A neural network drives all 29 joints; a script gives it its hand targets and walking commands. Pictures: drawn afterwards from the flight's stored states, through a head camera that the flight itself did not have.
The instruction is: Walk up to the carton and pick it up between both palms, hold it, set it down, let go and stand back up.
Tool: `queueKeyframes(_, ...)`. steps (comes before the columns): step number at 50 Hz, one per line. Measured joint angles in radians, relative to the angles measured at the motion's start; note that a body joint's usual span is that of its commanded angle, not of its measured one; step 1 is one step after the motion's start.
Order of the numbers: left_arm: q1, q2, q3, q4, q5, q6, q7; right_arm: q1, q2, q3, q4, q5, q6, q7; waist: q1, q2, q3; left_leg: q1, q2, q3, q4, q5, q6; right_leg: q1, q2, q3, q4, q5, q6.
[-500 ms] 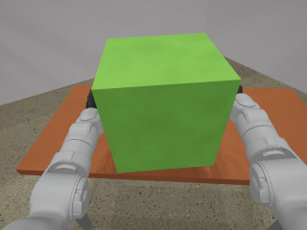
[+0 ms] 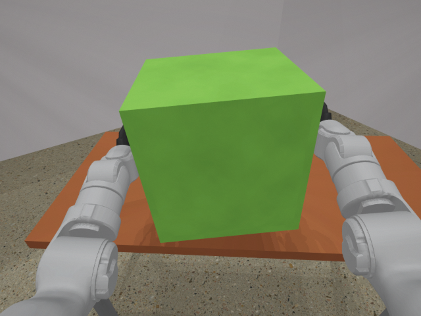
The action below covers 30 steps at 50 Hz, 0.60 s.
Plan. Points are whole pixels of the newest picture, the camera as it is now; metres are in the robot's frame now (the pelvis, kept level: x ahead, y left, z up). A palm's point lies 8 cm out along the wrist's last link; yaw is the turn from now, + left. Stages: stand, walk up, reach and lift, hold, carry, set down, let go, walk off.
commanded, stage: reach and lift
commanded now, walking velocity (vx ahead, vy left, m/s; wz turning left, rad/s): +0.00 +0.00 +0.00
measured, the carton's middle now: (219, 141) +0.44 +0.03 +0.18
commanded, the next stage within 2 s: hold in 1.00 s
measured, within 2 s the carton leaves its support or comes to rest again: neither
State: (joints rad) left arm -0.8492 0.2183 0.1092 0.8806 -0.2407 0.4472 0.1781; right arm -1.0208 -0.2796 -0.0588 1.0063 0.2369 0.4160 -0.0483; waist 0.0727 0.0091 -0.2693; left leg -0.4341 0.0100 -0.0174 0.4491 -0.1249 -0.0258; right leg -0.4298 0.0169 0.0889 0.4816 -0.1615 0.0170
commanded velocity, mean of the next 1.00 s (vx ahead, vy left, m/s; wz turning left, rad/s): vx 0.00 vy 0.00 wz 0.00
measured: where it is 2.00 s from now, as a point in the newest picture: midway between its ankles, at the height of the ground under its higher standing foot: outside the picture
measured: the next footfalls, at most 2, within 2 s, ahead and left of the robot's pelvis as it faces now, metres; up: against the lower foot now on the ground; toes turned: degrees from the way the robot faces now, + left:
none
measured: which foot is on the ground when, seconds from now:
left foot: down 0.00-1.00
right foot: down 0.00-1.00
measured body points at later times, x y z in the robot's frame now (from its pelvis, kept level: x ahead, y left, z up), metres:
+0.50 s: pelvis +0.00 +0.00 +0.00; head -0.07 -0.01 +0.44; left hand +0.40 +0.21 +0.22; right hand +0.43 -0.17 +0.27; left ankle +0.06 +0.13 -0.74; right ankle +0.05 -0.13 -0.74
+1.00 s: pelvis +0.00 +0.00 +0.00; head -0.07 -0.01 +0.44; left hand +0.40 +0.21 +0.23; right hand +0.43 -0.17 +0.28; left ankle +0.06 +0.13 -0.74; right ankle +0.05 -0.13 -0.74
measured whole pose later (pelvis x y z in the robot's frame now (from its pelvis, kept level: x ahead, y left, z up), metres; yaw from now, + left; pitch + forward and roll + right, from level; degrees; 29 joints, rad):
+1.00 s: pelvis +0.00 +0.00 +0.00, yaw +0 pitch +5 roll +0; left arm -0.94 0.25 0.12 0.83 -0.20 0.60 0.15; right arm -1.14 -0.30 -0.09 1.01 0.29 0.54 -0.09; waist 0.05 0.01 -0.28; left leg -0.42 0.01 -0.02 0.45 -0.13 -0.02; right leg -0.41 0.02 0.09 0.48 -0.16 0.02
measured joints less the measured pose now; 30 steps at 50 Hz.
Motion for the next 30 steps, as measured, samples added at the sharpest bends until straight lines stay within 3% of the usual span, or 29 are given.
queueKeyframes(9,-0.037,0.014,0.0,-0.011,0.0,0.035,-0.001,-0.045,-0.009,-0.008,0.0,0.006,0.031,-0.008,-0.024,0.0,-0.01,0.001,0.0,0.0,0.0,0.0,0.0,0.002,0.0,0.0,0.0,0.0,0.0)
queueKeyframes(30,-0.082,0.029,0.004,-0.019,0.028,0.085,-0.022,-0.107,-0.015,-0.027,0.0,0.001,0.086,-0.023,-0.025,0.0,-0.013,0.009,-0.001,-0.001,0.0,0.0,0.002,0.01,0.0,0.0,0.0,0.0,0.0)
